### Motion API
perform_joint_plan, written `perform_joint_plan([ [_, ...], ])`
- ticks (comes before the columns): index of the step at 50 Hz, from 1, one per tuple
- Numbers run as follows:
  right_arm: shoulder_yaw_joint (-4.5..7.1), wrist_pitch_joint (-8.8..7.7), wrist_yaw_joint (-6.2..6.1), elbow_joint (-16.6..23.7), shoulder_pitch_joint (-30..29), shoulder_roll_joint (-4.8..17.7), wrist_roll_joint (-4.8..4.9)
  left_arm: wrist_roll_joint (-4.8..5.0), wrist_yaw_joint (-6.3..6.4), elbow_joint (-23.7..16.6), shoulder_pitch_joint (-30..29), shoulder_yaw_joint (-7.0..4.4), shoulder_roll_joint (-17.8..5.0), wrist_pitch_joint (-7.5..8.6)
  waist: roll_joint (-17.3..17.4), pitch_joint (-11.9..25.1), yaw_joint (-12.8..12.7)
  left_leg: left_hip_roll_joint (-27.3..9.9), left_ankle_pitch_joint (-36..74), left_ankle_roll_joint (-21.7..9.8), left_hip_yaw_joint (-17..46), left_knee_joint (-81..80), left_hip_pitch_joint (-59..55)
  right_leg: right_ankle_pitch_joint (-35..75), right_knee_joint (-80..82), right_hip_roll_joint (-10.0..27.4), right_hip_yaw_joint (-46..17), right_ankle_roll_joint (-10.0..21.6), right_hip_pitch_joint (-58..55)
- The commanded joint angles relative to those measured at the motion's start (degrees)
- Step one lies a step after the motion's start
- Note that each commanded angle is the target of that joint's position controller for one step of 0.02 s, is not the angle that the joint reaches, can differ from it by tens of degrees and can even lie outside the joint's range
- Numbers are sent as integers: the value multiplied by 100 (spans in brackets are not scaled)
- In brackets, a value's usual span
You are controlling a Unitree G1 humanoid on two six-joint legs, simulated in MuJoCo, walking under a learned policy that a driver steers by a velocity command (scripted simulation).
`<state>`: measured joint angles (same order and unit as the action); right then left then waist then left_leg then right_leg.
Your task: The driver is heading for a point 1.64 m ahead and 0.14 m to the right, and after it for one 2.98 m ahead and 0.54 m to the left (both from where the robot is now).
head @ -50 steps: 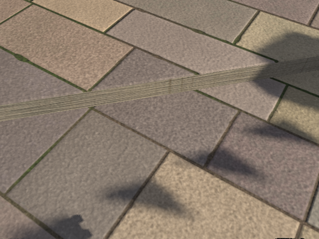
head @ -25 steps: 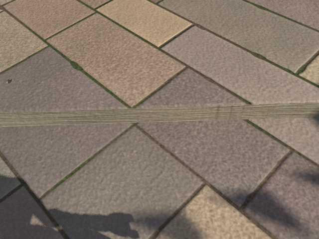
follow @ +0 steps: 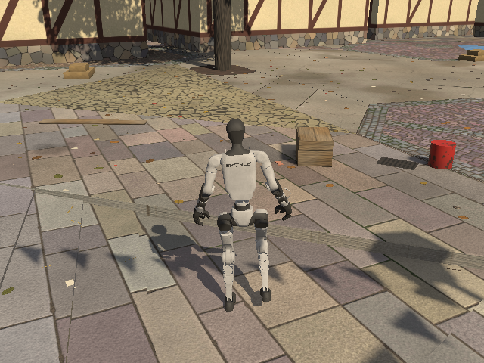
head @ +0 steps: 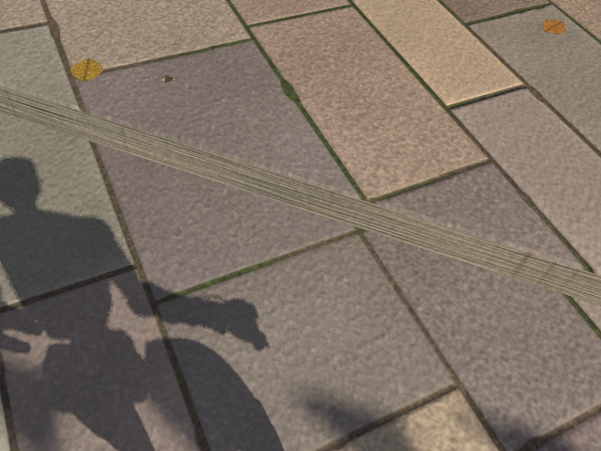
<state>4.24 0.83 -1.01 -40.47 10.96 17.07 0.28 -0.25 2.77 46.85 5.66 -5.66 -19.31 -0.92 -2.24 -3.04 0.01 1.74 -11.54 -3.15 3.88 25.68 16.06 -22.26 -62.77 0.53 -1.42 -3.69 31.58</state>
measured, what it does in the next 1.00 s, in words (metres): steps on the spot: right foot, then left foot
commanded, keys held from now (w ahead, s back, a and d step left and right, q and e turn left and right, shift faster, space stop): q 0.08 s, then no key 0.92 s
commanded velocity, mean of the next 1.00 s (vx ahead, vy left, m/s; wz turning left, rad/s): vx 0.00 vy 0.00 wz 0.19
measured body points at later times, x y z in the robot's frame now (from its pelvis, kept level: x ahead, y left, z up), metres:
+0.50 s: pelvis +0.01 -0.03 +0.00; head +0.03 -0.04 +0.44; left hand +0.10 +0.26 -0.11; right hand +0.19 -0.29 -0.12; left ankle -0.03 +0.10 -0.71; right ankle +0.02 -0.15 -0.75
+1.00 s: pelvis +0.00 +0.00 -0.01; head +0.00 +0.01 +0.44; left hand +0.03 +0.29 -0.14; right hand +0.13 -0.24 -0.14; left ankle -0.03 +0.12 -0.75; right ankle +0.02 -0.15 -0.75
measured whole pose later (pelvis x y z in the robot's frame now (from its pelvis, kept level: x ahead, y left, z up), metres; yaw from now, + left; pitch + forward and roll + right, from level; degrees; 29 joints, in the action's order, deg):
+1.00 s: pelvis +0.00 +0.00 -0.01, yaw +9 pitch -2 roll +0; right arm 1.2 -0.4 -1.2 -51.0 12.0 13.4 -0.5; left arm -0.4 1.6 54.7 11.4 -2.0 -15.7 -0.2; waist -0.2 -2.4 -1.0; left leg 1.3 -17.3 -0.3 3.2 29.8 10.5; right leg -15.1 -28.2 2.1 -2.4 -3.2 11.2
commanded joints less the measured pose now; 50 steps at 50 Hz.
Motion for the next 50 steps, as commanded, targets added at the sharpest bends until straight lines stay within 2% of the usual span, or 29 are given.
perform_joint_plan([
  [1, 221, -87, -86, 398, -80, 937, 25, 26, 14, -398, -40, -94, -388, 88, 975, 812, -31, -1297, 2004, -985, 1465, -630, -1121, 301, 320, -10, -273, -63, 430],
  [4, 252, -45, -126, 426, -40, 1054, 29, 25, -19, -497, -191, -62, -337, 107, 1040, 744, 56, -1249, 1443, -989, 1741, -615, -1104, 345, 1128, -76, -364, -139, 255],
  [6, 235, -25, -124, 458, -115, 1042, -3, 40, -59, -472, -118, -44, -337, 114, 1089, 755, 79, -1241, 1213, -996, 1787, -597, -939, 341, 1487, -62, -337, -156, -71],
  [11, 157, 30, -49, 420, -186, 977, -50, 80, -153, -515, -41, -9, -351, 175, 1098, 742, 167, -1240, 1606, -1035, 2046, -386, -637, 65, 2179, -67, -206, -48, -889],
  [13, 107, 56, -41, 399, -278, 916, -20, 86, -206, -503, 94, 13, -310, 219, 1054, 751, 74, -1170, 1812, -961, 2131, -223, -666, 259, 2831, -88, -152, 50, -1239],
  [14, 72, 71, -48, 392, -365, 855, 13, 76, -238, -452, 254, 29, -254, 249, 1011, 755, -61, -1046, 1795, -841, 2078, -112, -594, 737, 3510, -103, -90, 129, -1605],
  [15, 37, 74, -59, 353, -307, 778, 35, 29, -261, -415, 389, 38, -264, 278, 897, 733, -152, -877, 1510, -625, 2001, -43, -409, 1596, 4237, -6, -139, 243, -2089],
  [16, -14, 42, -67, 330, -101, 624, -35, -75, -246, -448, 465, 3, -552, 288, 425, 837, -40, -581, 727, -289, 1695, 321, -61, 2436, 4308, 624, -652, 452, -2625],
  [17, -47, -9, -45, 279, 301, 483, -134, -140, -219, -538, 331, -28, -889, 254, -698, 856, 325, 168, -1071, 44, 924, 1091, 437, 3842, 4232, 1487, -1504, 977, -2888],
  [18, 11, -40, -59, 355, 69, 656, -105, -198, -233, -490, 222, 61, -631, 261, -1125, 708, 223, 229, -1907, 309, 500, 1344, 486, 3531, 4456, 2001, -2082, 1784, -2228],
  [19, 90, -31, -84, 303, -70, 919, -86, -158, -242, -556, 29, 122, -439, 296, -869, 569, 115, 57, -2032, 480, 444, 1873, 432, 3145, 4548, 1871, -1983, 1884, -2137],
  [20, 132, -7, -102, 294, -210, 921, -43, -118, -222, -509, 37, 116, -469, 307, -821, 529, 35, 67, -1987, 577, 377, 2186, 646, 3014, 4522, 1691, -1830, 1767, -2279],
  [22, 130, 90, -118, 202, -139, 749, -38, -6, -190, -468, -15, 124, -527, 324, -646, 473, 46, -133, -1878, 789, 390, 2525, 792, 3236, 4374, 1549, -1564, 1626, -2415],
  [24, 18, 94, -86, 105, -44, 393, -11, 19, -191, -402, -69, 146, -462, 264, -610, 494, 84, -198, -1664, 851, 110, 1847, 422, 3510, 4217, 1187, -1068, 1424, -2350],
  [26, -25, 59, -69, 12, -66, 261, 24, 17, -200, -322, 59, 166, -416, 183, -723, 598, 1, -163, -992, 824, -135, 858, -52, 3741, 4050, 1016, -869, 1360, -2408],
  [28, 1, 50, -45, -117, 54, 362, 1, 73, -216, -229, 239, 192, -386, 151, -657, 617, 50, -109, 338, 674, -237, -484, -727, 3283, 3968, 854, -775, 1140, -2316],
  [29, 37, 60, -58, -82, 6, 588, -48, 39, -239, -186, 410, 219, -346, 199, -429, 679, -32, -330, 948, 548, 68, -523, -1122, 2703, 3984, 792, -790, 891, -2104],
  [30, 96, 83, -98, -37, 9, 931, -74, -73, -294, -191, 533, 241, -324, 271, 144, 750, -215, -710, 1936, 342, 400, -170, -1381, 2106, 3840, 551, -546, 650, -1837],
  [31, 97, 91, -62, -154, -33, 882, -65, -78, -311, -134, 626, 273, -179, 299, 686, 786, -319, -671, 1187, 88, 348, 13, -994, 1369, 3943, 220, -160, 406, -2035],
  [32, 45, 68, -8, -117, -84, 622, -69, -83, -299, -119, 316, 270, -290, 291, 511, 598, -102, -584, 611, 36, 374, -125, -683, 1211, 3780, 152, -52, 246, -2145],
  [33, 1, 34, 3, -189, -70, 515, -116, -57, -282, -122, 186, 263, -270, 270, 483, 487, -88, -572, 372, 75, 402, -231, -525, 1241, 3722, 150, -26, 222, -2141],
  [35, -14, -55, 6, -266, -74, 544, -123, -28, -218, -76, 216, 268, -248, 187, 592, 274, -106, -518, 400, 155, 381, -273, -354, 1437, 3673, 167, -52, 244, -2089],
  [38, -56, -136, -14, -409, 45, 500, -104, -28, -167, 50, 317, 262, -237, 141, 602, 215, -118, -488, 310, 187, 367, -275, -273, 1429, 3672, 172, -55, 230, -2119],
  [50, -141, -185, -35, -868, 117, 381, -70, -7, -83, 616, 561, 249, -250, 129, 302, 169, -76, -384, 306, 138, 271, -277, -363, 1514, 3763, 167, -53, 105, -2102],
])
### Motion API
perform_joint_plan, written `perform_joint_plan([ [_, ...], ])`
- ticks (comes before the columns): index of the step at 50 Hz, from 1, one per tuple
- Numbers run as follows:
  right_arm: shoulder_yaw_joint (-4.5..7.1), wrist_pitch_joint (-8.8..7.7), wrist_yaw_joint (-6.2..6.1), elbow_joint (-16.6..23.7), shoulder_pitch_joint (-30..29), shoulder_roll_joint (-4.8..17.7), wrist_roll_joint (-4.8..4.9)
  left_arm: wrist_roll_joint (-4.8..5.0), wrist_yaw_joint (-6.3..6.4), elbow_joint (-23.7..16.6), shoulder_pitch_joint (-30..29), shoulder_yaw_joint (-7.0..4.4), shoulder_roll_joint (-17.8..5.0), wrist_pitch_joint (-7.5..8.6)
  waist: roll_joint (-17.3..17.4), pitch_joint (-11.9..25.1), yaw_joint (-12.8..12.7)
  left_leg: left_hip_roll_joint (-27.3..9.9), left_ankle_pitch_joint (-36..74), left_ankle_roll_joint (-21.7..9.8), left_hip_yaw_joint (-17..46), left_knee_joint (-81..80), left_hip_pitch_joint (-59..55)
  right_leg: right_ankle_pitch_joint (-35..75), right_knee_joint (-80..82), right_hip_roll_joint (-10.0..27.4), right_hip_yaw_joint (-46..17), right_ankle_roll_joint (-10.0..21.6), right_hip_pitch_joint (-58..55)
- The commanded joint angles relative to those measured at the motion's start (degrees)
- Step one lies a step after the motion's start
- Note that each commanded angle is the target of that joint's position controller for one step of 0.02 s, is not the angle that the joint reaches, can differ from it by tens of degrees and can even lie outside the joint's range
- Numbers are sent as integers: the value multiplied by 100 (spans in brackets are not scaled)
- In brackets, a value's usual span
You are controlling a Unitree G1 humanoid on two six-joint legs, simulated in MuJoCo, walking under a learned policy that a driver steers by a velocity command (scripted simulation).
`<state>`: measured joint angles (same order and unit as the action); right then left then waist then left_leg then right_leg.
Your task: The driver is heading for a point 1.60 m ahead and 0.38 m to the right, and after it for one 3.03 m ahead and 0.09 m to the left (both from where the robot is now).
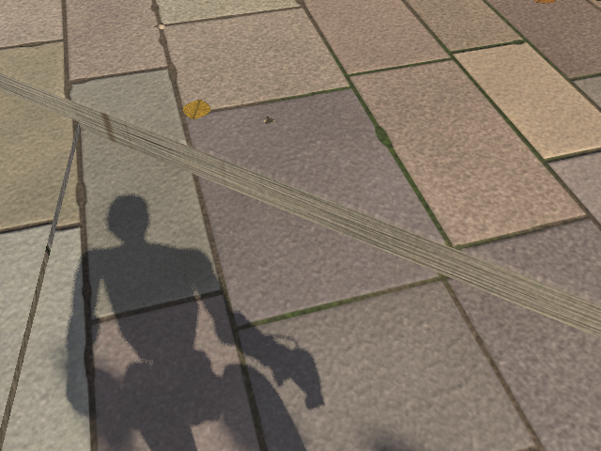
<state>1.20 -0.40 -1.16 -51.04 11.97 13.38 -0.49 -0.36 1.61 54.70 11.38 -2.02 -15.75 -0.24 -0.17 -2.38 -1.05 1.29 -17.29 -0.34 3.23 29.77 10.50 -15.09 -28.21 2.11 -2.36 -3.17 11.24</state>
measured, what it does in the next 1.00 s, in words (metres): stands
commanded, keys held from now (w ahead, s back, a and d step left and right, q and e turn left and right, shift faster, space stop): no key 0.80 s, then w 0.20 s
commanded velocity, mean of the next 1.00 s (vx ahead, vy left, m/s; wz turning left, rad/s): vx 0.03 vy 0.00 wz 0.00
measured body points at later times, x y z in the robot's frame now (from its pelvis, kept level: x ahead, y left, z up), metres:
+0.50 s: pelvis +0.00 +0.00 +0.00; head +0.01 +0.00 +0.45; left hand +0.03 +0.26 -0.15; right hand +0.05 -0.26 -0.14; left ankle -0.01 +0.12 -0.74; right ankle +0.00 -0.15 -0.74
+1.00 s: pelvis +0.02 -0.02 -0.01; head +0.02 -0.03 +0.44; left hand +0.02 +0.23 -0.16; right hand +0.01 -0.27 -0.16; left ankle -0.01 +0.12 -0.74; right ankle +0.00 -0.15 -0.73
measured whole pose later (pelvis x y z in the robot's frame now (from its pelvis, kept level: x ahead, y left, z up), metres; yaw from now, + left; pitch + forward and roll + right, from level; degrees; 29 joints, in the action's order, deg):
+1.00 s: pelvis +0.02 -0.02 -0.01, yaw -1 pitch +0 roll +0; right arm 1.4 -1.9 -1.7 -61.1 20.0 12.4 1.5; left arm 1.1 1.7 61.7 19.5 -0.8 -12.0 2.7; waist 0.4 0.6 0.3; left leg 0.0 -22.3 -1.1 3.3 33.4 11.7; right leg -25.4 -38.0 0.4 -1.1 1.9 15.5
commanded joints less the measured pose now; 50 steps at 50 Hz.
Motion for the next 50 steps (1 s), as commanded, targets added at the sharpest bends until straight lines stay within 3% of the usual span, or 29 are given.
perform_joint_plan([
  [1, 159, -61, -20, 148, 18, 738, 10, 6, 40, -127, 13, -113, -606, 61, 89, 104, 31, -328, 897, -143, 320, -685, 184, 805, 311, 9, 43, 53, -68],
  [18, 92, -28, -48, -452, 162, 645, 42, 22, 108, 358, 360, -40, -469, 48, 54, 19, 44, -188, 959, -85, 113, -668, 205, 818, 336, -33, 95, 98, -22],
  [40, 16, 2, -99, -883, 528, 445, 56, 36, 119, 611, 690, 51, -220, 52, 7, -94, 82, -122, 787, -8, -27, -627, 305, 670, 339, -105, 125, 174, 119],
  [41, 0, 10, -104, -949, 640, 380, 53, 34, 121, 676, 803, 72, -138, 45, 29, 38, 84, -74, 196, -21, -73, -676, 257, 127, 343, -177, 201, 186, 66],
  [43, 62, 35, -137, -938, 667, 553, 122, 92, 149, 659, 801, 40, -206, 34, 141, -240, 110, -19, -1812, -211, -22, -691, 586, -1666, 106, -377, 349, 331, 434],
  [45, 93, -33, -133, -866, 720, 625, 154, 103, 140, 539, 696, 42, -178, 126, 273, -681, 158, -303, -2785, -465, 406, -899, 931, -2322, -47, -314, 236, 500, 948],
  [48, 200, -214, -68, -918, 1138, 863, 220, 137, 12, 393, 585, 85, 106, 399, 888, -633, 282, -1135, -3059, -962, 1661, -1439, 464, -1355, -973, -376, 469, 506, 1403],
  [49, 234, -243, -50, -896, 1127, 945, 229, 167, -36, 361, 608, 94, 170, 474, 1083, -602, 232, -1441, -3125, -1140, 2125, -1659, 518, -1083, -1274, -361, 508, 556, 1322],
  [50, 231, -259, -38, -819, 966, 917, 237, 189, -75, 358, 670, 87, 159, 535, 1049, -677, 126, -1532, -3002, -1189, 2249, -1732, 829, -1029, -1251, -287, 437, 663, 1042],
])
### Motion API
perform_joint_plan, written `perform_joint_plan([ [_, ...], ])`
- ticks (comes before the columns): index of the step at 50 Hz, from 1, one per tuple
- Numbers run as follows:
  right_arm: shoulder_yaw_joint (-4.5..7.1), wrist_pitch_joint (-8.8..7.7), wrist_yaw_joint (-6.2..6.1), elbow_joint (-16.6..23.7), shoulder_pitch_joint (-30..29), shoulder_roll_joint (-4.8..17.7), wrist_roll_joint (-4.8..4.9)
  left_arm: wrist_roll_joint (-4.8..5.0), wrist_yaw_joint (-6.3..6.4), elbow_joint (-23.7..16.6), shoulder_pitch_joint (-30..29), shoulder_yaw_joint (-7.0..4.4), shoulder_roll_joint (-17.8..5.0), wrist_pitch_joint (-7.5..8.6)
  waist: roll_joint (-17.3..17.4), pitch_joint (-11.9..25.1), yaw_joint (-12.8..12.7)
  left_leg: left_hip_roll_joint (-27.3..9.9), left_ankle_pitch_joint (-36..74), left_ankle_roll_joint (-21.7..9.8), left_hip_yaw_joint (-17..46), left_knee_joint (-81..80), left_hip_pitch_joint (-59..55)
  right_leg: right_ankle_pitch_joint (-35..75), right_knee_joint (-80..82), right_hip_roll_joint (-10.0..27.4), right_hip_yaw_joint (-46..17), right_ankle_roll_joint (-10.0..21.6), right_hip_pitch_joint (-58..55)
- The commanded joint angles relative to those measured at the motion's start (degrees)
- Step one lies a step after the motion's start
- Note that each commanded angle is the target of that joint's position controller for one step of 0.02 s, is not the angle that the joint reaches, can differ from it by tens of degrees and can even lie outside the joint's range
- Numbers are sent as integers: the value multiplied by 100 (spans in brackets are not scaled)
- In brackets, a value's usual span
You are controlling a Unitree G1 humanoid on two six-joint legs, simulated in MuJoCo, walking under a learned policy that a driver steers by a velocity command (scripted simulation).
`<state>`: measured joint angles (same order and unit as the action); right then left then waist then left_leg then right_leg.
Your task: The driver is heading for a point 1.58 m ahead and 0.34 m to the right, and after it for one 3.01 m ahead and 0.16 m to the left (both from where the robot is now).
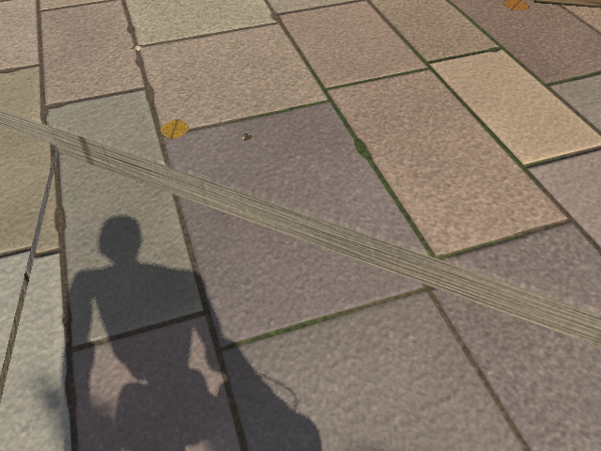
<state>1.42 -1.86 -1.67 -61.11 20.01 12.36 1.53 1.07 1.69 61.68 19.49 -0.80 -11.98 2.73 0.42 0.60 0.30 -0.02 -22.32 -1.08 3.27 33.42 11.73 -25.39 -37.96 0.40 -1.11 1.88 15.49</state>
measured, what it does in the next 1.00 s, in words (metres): walks ahead: left foot, then right foot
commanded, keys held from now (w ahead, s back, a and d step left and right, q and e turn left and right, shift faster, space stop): w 0.60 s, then no key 0.12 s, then e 0.28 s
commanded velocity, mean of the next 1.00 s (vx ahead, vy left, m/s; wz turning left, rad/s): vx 0.34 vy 0.00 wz -0.07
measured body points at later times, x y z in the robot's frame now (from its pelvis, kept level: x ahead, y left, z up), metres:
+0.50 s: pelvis +0.22 +0.02 -0.02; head +0.26 +0.03 +0.43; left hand +0.10 +0.27 -0.15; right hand +0.46 -0.20 -0.10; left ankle +0.35 +0.12 -0.73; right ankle +0.00 -0.12 -0.71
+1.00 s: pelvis +0.44 +0.01 +0.00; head +0.48 -0.01 +0.44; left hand +0.62 +0.25 -0.10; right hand +0.49 -0.28 -0.15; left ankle +0.35 +0.12 -0.70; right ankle +0.54 -0.09 -0.73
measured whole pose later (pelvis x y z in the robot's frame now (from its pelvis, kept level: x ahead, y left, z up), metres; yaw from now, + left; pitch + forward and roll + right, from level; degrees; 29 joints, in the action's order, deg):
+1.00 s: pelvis +0.44 +0.01 +0.00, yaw -5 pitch +2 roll +2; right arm 2.5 -2.1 -2.0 -55.1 11.0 16.3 -0.5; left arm -0.5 -0.9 45.7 7.1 -3.2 -14.6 3.4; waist -0.3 -1.9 1.0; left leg 1.9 -26.6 -0.5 -4.4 42.7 12.5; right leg -6.8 -31.7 -0.3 0.3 3.7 27.1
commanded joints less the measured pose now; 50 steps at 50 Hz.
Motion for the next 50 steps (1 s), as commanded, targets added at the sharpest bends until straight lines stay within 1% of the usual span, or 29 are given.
perform_joint_plan([
  [1, 191, -118, 26, 302, -127, 974, 44, 66, -108, -278, 99, -41, -190, 282, 920, -1039, -222, -1258, -2271, -1004, 1985, -1987, 1081, -31, 189, -119, 314, 269, 89],
  [2, 163, -121, 41, 461, -548, 910, 61, 71, -112, -107, 618, -59, -189, 304, 781, -1095, -524, -922, -1813, -774, 1469, -1576, 1599, 88, 950, -91, 176, 352, -734],
  [3, 90, -169, 45, 646, -922, 611, 65, 38, -110, 105, 1294, -173, -569, 330, -27, -1013, -756, -315, -943, -406, 543, -363, 2183, -127, 1564, 411, -828, 519, -1415],
  [4, 32, -295, 33, 881, -1055, 312, 28, 61, -179, 276, 2070, -387, -1360, 377, -1701, -754, -908, 346, -446, -34, -433, 1677, 2985, -421, 2552, 1577, -3006, 1113, -2177],
  [5, 65, -424, 40, 954, -1063, 480, 60, -57, -218, 219, 2050, -320, -1238, 429, -1562, -708, -777, 210, -881, -90, 30, 2858, 3611, -49, 2824, 2179, -4136, 1418, -2340],
  [6, 87, -499, 99, 903, -925, 553, 101, -95, -221, 74, 1609, -234, -914, 466, -955, -870, -498, -83, -541, -223, 208, 3494, 3880, 469, 2660, 2094, -3629, 1314, -2319],
  [8, 129, -581, 180, 870, -947, 591, 68, -55, -262, -97, 1205, -165, -712, 442, -515, -824, -343, -410, 284, -365, 32, 3507, 4128, 1353, 2692, 1731, -2488, 1041, -2403],
  [9, 180, -590, 210, 927, -1125, 657, 23, -62, -254, -105, 1187, -104, -541, 391, -502, -795, -340, -542, 557, -356, -66, 3246, 4031, 2003, 2760, 1534, -1955, 893, -2369],
  [11, 159, -549, 293, 996, -1277, 451, 4, -95, -193, -92, 1353, -53, -392, 278, -634, -673, -358, -559, 892, -242, -324, 2711, 3733, 2684, 2864, 1252, -1279, 778, -2265],
  [15, -3, -476, 363, 1424, -2278, 118, -10, -114, -20, -310, 1169, -105, -777, 203, -574, -857, -434, -261, 1859, 26, -675, 749, 2606, 2528, 3238, 967, -575, 776, -1123],
  [19, 40, -434, 404, 1670, -2617, 483, 40, 23, 8, -270, 1256, -221, -970, 240, -719, -986, -296, -181, 2238, -124, -547, -82, 2016, 2697, 3346, 1306, -517, 751, -1288],
  [21, 145, -458, 414, 1664, -2346, 727, 23, -4, -1, -303, 1138, -272, -1039, 199, -748, -682, -15, -36, 2086, -318, -579, -230, 1543, 4236, 2755, 1417, -379, 604, -1760],
  [23, 375, -434, 362, 1263, -955, 1094, 50, -98, -20, -381, 1026, -277, -1021, 96, -789, 285, 687, 274, 1865, -592, -770, -176, -227, 5958, 970, 1130, -47, 374, -1654],
  [24, 489, -402, 307, 1031, 39, 1399, 25, -171, -39, -530, 969, -213, -928, 81, -505, 950, 1081, -450, 1506, -882, 70, -84, -1873, 4857, -610, 898, 43, 208, -509],
  [25, 593, -372, 317, 865, 694, 1917, -122, -138, -105, -627, 1688, 21, -7, 191, 1200, 1973, 703, -2042, -199, -1861, 3073, -869, -3645, 1292, -3026, -224, 105, -165, 1507],
  [26, 442, -382, 347, 869, 444, 1447, -89, 0, -141, -579, 1451, -27, -270, 374, 1301, 1945, 732, -2191, -613, -1860, 4393, -1910, -3406, -459, -3992, -284, -691, -54, 2152],
  [27, 349, -413, 348, 932, -158, 1131, -62, 184, -165, -808, 844, -153, -697, 479, 1043, 871, 554, -2045, -382, -1567, 3523, -1951, -2547, -163, -4255, 46, -621, 75, 2692],
  [28, 287, -444, 353, 1062, -673, 935, -76, 197, -138, -917, 406, -174, -829, 522, 421, 419, 379, -1843, 390, -1402, 2622, -2017, -1607, 376, -4039, 380, -495, 143, 2479],
  [29, 249, -474, 386, 1098, -990, 799, -143, 122, -93, -934, 231, -223, -815, 502, 124, 137, 172, -1608, 1084, -1291, 1958, -2148, -811, 732, -3663, 596, -401, 138, 2181],
  [31, 184, -514, 418, 1044, -1201, 606, -211, 31, -51, -881, 431, -264, -632, 326, 350, -12, -173, -1262, 1911, -1216, 1165, -2417, -10, 956, -3194, 799, -394, 97, 1521],
  [35, 186, -553, 315, 799, -946, 830, -254, -99, 6, -1083, 110, -306, -557, 173, 269, -224, -336, -1128, 4632, -1342, 194, -2387, 426, 1322, -2170, 711, -144, -206, 1522],
  [38, 182, -458, 177, 755, -873, 936, -259, -103, -56, -1239, -521, -226, -378, 170, 294, -92, -155, -846, 4717, -1115, -426, -2293, 358, 2442, -640, 555, 58, -240, 1199],
  [40, 191, -419, 126, 659, -664, 1055, -260, -69, -113, -1327, -886, -205, -396, 145, 271, 38, 22, -943, 4481, -1073, -505, -2259, 87, 2961, -120, 430, 97, -227, 984],
  [44, 266, -224, 14, 603, -685, 1218, -131, -91, -220, -1693, -1352, -295, -757, 99, 322, 14, 77, -1305, 4383, -981, -446, -1688, -761, 2278, 273, 329, 33, -43, 1319],
  [46, 309, -83, -70, 656, -780, 1245, -45, -104, -292, -1783, -1205, -352, -865, 117, 331, 71, -61, -1340, 4431, -819, -451, -1034, -1002, 1913, 618, 208, 170, 117, 1183],
  [47, 309, -19, -108, 704, -779, 1205, -29, -115, -307, -1718, -845, -431, -994, 135, 202, 236, -226, -1127, 4472, -638, -565, -362, -963, 2225, 1060, 46, 255, 255, 677],
  [48, 287, 4, -129, 783, -500, 1129, -138, -132, -272, -1676, -409, -587, -1433, 140, -409, 666, -282, -676, 3682, -291, -839, 811, -520, 4223, 1242, 375, -352, 516, -288],
  [49, 154, -52, -85, 962, -166, 746, -344, -186, -208, -1767, -203, -687, -1952, 78, -1645, 1113, -41, 219, 214, 159, -1032, 2692, 1266, 6517, 1070, 1631, -2112, 1424, -1855],
  [50, 102, -91, -3, 1003, -192, 706, -296, -231, -197, -1797, 4, -588, -1612, 56, -1683, 1849, -157, 623, -1793, 197, -172, 3817, 2118, 5582, 1491, 2182, -3339, 2111, -2410],
])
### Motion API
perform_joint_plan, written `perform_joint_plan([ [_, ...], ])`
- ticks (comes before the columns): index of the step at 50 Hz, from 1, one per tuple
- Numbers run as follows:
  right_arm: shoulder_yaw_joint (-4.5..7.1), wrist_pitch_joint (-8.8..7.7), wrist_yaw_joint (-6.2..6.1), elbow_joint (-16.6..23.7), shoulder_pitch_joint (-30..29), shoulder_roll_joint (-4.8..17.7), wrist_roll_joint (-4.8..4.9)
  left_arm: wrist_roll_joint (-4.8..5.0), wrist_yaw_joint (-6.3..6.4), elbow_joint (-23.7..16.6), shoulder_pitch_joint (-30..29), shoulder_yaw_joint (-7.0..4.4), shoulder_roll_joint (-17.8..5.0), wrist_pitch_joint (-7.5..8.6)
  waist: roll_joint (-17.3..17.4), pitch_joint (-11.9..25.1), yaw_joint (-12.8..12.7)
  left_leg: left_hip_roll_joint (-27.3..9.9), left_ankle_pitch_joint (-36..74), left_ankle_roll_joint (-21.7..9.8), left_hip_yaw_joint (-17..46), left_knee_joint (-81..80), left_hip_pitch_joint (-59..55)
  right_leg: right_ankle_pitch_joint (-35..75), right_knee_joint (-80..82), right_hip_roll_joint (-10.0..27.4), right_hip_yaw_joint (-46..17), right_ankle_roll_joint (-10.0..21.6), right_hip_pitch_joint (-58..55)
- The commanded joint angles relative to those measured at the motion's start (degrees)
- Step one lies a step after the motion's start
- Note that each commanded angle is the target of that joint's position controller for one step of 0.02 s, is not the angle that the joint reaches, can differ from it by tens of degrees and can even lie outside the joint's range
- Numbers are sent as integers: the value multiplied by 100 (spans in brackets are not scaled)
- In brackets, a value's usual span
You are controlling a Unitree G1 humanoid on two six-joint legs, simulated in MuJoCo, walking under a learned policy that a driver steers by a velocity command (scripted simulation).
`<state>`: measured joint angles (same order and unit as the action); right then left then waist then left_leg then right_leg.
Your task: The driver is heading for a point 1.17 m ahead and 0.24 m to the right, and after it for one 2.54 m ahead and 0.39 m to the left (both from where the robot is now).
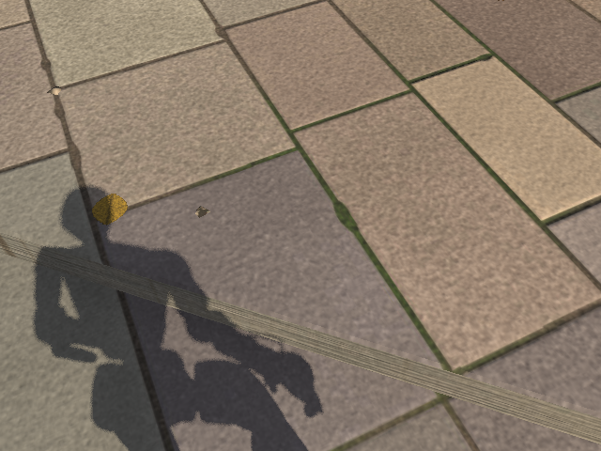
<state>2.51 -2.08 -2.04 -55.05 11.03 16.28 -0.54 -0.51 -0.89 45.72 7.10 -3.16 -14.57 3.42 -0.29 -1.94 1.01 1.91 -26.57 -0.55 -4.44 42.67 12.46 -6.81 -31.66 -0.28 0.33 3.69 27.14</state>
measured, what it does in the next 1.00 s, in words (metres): steps on the spot, turning right: left foot, then right foot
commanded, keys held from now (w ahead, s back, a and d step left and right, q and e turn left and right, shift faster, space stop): e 0.60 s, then no key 0.30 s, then w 0.10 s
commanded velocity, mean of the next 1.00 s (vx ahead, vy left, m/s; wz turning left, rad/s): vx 0.03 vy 0.00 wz -0.43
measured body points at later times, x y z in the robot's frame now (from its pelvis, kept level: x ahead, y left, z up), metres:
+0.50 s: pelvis +0.05 +0.04 +0.02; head +0.09 +0.06 +0.46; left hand +0.28 +0.28 -0.09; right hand +0.08 -0.27 -0.09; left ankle +0.10 +0.15 -0.73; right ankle +0.06 -0.08 -0.67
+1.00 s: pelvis +0.05 +0.00 +0.02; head +0.06 -0.02 +0.47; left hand +0.32 +0.16 -0.07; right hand +0.00 -0.30 -0.11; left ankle +0.09 +0.14 -0.67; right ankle +0.00 -0.09 -0.73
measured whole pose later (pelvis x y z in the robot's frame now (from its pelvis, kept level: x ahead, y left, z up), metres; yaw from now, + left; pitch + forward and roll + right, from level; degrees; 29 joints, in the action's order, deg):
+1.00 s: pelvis +0.05 +0.00 +0.02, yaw -26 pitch +1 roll +0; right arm 3.5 -0.2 -0.5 -50.0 12.2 18.6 0.3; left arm 0.0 0.5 38.9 9.2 -2.2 -14.0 -0.1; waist 2.4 -0.6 1.5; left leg -3.6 -26.2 3.6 -1.3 52.9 23.5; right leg -13.0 -23.8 -1.3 -0.4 2.2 12.2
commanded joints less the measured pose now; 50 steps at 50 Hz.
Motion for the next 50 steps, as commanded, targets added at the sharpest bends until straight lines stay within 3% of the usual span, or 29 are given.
perform_joint_plan([
  [1, 69, -67, 83, 434, 471, 610, 64, -30, 47, -328, 977, -281, -1058, -9, -937, 1825, -250, 102, -1057, 83, 1000, 3229, 2298, 2743, 1053, 1974, -3142, 1688, -3151],
  [2, 91, -17, 61, 469, 219, 625, 163, 25, 81, -464, 528, -261, -947, -26, -469, 1360, -152, -102, -587, 94, 966, 3108, 2434, 1980, 1162, 1690, -2614, 1371, -2615],
  [3, 118, 48, 5, 469, 44, 632, 114, 78, 100, -551, 275, -243, -907, -68, -53, 1011, -99, -265, -271, 143, 936, 2689, 2393, 1388, 1310, 1487, -2298, 1160, -2038],
  [4, 160, 105, -54, 540, -82, 711, 45, 76, 136, -592, 166, -248, -926, -108, -134, 883, -32, -353, 1, 171, 948, 2256, 2146, 923, 1420, 1327, -2165, 1057, -1604],
  [5, 150, 143, -70, 580, -109, 627, 15, 23, 155, -614, 137, -263, -969, -159, -325, 831, 22, -269, 182, 215, 860, 1913, 1873, 738, 1501, 1125, -2044, 999, -1295],
  [7, 128, 158, -101, 579, -46, 489, 40, -7, 208, -658, 221, -306, -1052, -209, -598, 897, 23, -118, 312, 318, 814, 1290, 1633, 693, 1539, 982, -1953, 1002, -1202],
  [10, 128, 154, -129, 628, -186, 480, 57, 66, 286, -734, 258, -363, -1174, -250, -665, 1004, -70, -44, 631, 429, 900, 613, 1469, 96, 1550, 940, -2093, 947, -1211],
  [16, 167, 46, -38, 751, -321, 576, 122, 65, 344, -853, 210, -386, -1160, -378, -906, 864, -146, 64, 808, 365, 978, -497, 1007, -576, 1550, 829, -2625, 754, -1195],
  [19, 240, -30, 42, 634, 242, 701, 133, 148, 366, -931, 115, -365, -1089, -457, -856, 854, 153, -58, 1525, 132, 829, -1987, -24, -440, 1181, 516, -2588, 428, -922],
  [20, 333, -23, 31, 628, 457, 1048, 44, 156, 366, -955, 261, -293, -855, -478, -322, 931, 127, -914, 1497, -165, 1452, -2414, -732, -1209, 475, 179, -2214, 135, -289],
  [21, 445, 47, -5, 726, 161, 1566, -113, 179, 333, -1145, 334, -234, -541, -439, 1374, 644, -202, -2136, 1946, -963, 2948, -2779, -906, -2409, -901, -833, -962, -163, 966],
  [22, 380, 39, -7, 888, -80, 1264, -269, 77, 309, -1169, 263, -365, -1053, -350, 1478, 582, -93, -2665, 2427, -1514, 3474, -2922, -339, -2732, -2173, -556, -952, -424, 1105],
  [23, 298, 16, -43, 1070, -466, 963, -219, 101, 285, -1021, 482, -473, -1324, -358, 1009, 573, -268, -2392, 2613, -1379, 2895, -2772, -277, -2331, -2814, -413, -1032, -481, 957],
  [25, 231, 9, -68, 1175, -751, 700, -10, 69, 320, -753, 819, -468, -1134, -483, 692, 484, -326, -1748, 2627, -917, 1906, -2567, -428, -1677, -3460, -363, -846, -666, 1045],
  [26, 201, 28, -85, 1170, -700, 674, 27, 73, 309, -766, 818, -429, -992, -529, 693, 389, -270, -1674, 2897, -937, 1640, -2553, -402, -1551, -3751, -322, -772, -758, 1100],
  [29, 199, 127, -148, 1097, -298, 748, -19, 172, 274, -1079, 306, -326, -785, -518, 860, 253, 30, -1562, 3092, -1077, 1129, -2639, -753, -1220, -3303, -98, -395, -949, 1314],
  [31, 237, 169, -174, 1034, -9, 878, -22, 153, 250, -1248, 53, -271, -703, -501, 921, 357, 224, -1695, 3315, -1186, 1114, -2600, -1115, -1263, -2747, 39, -345, -1037, 1240],
  [34, 308, 182, -99, 1049, -62, 1099, 28, 107, 190, -1349, 29, -174, -569, -487, 981, 486, 226, -1777, 3560, -1239, 921, -2531, -953, -1517, -1829, 145, -147, -954, 428],
  [37, 351, 156, 27, 1026, -86, 1209, 100, 110, 155, -1347, 71, -181, -663, -525, 1059, 497, 215, -1844, 3690, -1249, 898, -2405, -772, -1521, -997, 44, 105, -786, -283],
  [40, 317, 145, 85, 966, -231, 1137, 233, 100, 116, -1176, 434, -198, -639, -544, 988, 496, -79, -1735, 3662, -984, 816, -1933, -555, -394, 802, -96, 243, -408, -1316],
  [41, 252, 116, 104, 846, 24, 949, 241, 84, 127, -1142, 503, -232, -765, -551, 796, 549, -107, -1574, 3345, -660, 687, -1720, -217, 277, 1403, -26, 73, -231, -1993],
  [42, 128, 61, 150, 862, 187, 616, 44, 49, 186, -1150, 687, -288, -1040, -570, 53, 1000, -41, -1220, 2207, -173, 339, -1058, 430, 1813, 1226, 754, -816, -47, -3076],
  [43, 6, -14, 219, 988, 314, 274, -158, -33, 238, -1289, 393, -304, -1382, -594, -1294, 1011, 208, -671, -18, 324, -68, -412, 1391, 3255, 911, 1833, -1854, 707, -3302],
  [44, 89, 17, 161, 1066, -226, 602, -82, -123, 190, -1242, 462, -215, -968, -497, -998, 1058, -253, -669, -818, 494, 368, 250, 1372, 2681, 1092, 2037, -2009, 1289, -2722],
  [45, 159, 64, 145, 1068, -297, 804, 44, -149, 149, -1169, 305, -160, -848, -397, -882, 835, -186, -702, -817, 519, 507, 707, 1444, 2286, 1209, 1820, -1782, 1254, -2497],
  [46, 183, 104, 132, 971, -164, 807, 75, -83, 147, -1058, 297, -191, -906, -335, -921, 805, -162, -689, -622, 507, 497, 900, 1591, 1156, 1400, 1565, -1616, 1057, -2482],
  [47, 242, 135, 121, 908, -101, 943, 65, 36, 144, -970, 441, -269, -1128, -303, -1000, 618, -262, -625, -418, 503, 408, 1206, 1899, -45, 1661, 1520, -1711, 988, -2488],
  [48, 283, 139, 125, 900, -109, 1003, 71, 97, 161, -869, 529, -284, -1180, -280, -947, 419, -283, -664, -114, 457, 463, 1434, 2071, -1057, 1903, 1508, -1821, 961, -2342],
  [50, 281, 58, 158, 907, -156, 865, 147, 95, 203, -790, 511, -230, -1005, -224, -958, 79, -225, -674, 406, 332, 471, 1386, 2285, -2092, 2302, 1392, -1864, 891, -2156],
])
